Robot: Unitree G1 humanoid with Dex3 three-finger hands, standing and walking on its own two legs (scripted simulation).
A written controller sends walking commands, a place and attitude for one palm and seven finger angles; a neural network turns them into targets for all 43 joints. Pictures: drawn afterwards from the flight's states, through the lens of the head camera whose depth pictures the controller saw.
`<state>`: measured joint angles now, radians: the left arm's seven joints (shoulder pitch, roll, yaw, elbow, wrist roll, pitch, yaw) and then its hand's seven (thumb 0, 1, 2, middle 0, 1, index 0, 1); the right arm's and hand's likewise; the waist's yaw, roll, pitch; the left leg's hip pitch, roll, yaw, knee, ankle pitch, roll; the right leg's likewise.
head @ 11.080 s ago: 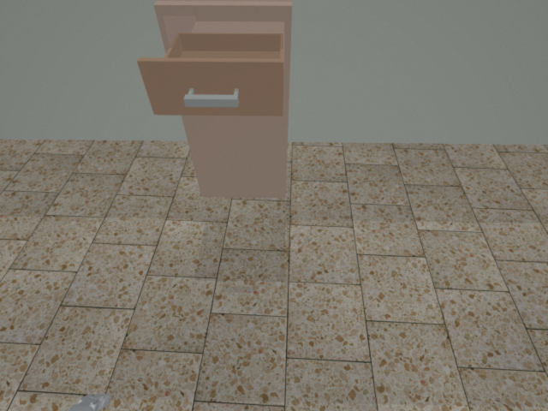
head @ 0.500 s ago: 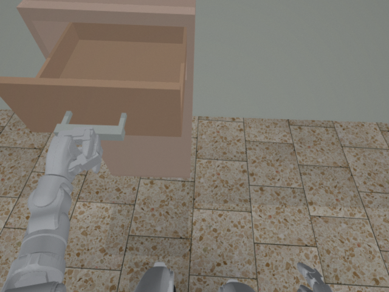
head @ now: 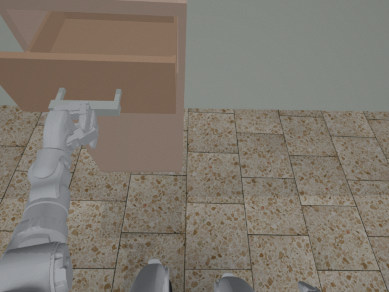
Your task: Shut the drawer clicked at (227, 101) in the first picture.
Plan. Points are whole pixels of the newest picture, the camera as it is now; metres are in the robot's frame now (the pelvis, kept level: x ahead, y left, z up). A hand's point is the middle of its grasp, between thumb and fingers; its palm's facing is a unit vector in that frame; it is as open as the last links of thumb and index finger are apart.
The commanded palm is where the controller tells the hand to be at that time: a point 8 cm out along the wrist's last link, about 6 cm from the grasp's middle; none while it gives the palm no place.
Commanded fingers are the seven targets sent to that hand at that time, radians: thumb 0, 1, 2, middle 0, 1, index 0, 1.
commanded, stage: push the drawer shut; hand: left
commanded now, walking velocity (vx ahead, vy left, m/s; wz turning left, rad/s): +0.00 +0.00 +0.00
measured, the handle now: (88, 100) +0.50 +0.24 +0.06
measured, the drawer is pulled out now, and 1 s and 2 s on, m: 0.16 0.04 0.00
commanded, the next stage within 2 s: pull the fist back off the drawer in 1.76 s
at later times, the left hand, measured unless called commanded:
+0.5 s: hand (98, 105) +0.49 +0.22 +0.06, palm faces +0.02 -1.00 -0.02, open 2.8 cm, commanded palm +0.48 +0.26 +0.06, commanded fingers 0.00 0.90 0.90 -1.40 -1.60 -1.40 -1.60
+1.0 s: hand (103, 86) +0.54 +0.22 +0.06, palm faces +0.03 -1.00 -0.02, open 3.0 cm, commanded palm +0.54 +0.25 +0.06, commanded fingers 0.00 0.90 0.90 -1.40 -1.60 -1.40 -1.60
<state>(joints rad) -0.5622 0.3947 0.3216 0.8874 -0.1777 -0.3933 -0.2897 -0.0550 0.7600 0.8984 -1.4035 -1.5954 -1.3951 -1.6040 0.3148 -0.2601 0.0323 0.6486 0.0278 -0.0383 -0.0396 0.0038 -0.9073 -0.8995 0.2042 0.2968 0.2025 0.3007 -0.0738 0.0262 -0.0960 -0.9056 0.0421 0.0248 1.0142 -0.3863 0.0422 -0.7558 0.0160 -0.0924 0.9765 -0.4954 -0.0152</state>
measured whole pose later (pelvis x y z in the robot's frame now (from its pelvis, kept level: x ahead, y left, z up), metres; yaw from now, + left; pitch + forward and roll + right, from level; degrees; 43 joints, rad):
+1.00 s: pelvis +0.00 +0.00 -0.02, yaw -2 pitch +24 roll -6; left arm -1.03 0.64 0.43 1.26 -0.04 -0.35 -0.26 -0.01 0.76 0.90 -1.40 -1.60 -1.39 -1.60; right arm 0.39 -0.27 0.05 0.65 -0.02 0.04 -0.01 0.00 -0.91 -0.90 0.20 0.30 0.20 0.30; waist -0.20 0.04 -0.10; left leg -1.13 0.07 0.00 1.12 -0.41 0.05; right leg -0.96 0.05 -0.10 1.05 -0.50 -0.01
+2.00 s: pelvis -0.02 +0.02 -0.04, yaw -3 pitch +29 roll -9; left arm -1.35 0.83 0.36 1.35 0.04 -0.22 -0.25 0.03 0.64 0.90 -1.40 -1.60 -1.39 -1.60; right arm 0.43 -0.28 0.11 0.67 -0.05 -0.03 -0.02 0.00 -0.91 -0.90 0.21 0.30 0.20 0.30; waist -0.28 0.06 -0.07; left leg -1.33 0.07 -0.03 1.21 -0.40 0.07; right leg -1.14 0.05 -0.14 1.11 -0.48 0.00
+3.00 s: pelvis +0.05 +0.01 +0.02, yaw -2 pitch +17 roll -4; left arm -0.50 0.43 0.39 0.68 -0.19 -0.23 -0.24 0.02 0.91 0.90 -1.40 -1.60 -1.39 -1.60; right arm 0.37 -0.26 0.01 0.59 0.04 0.07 0.01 0.00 -0.91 -0.90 0.20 0.30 0.20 0.30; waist -0.11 0.05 -0.12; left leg -0.80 0.06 0.04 0.91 -0.42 0.05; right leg -0.63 0.05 -0.06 0.80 -0.47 0.00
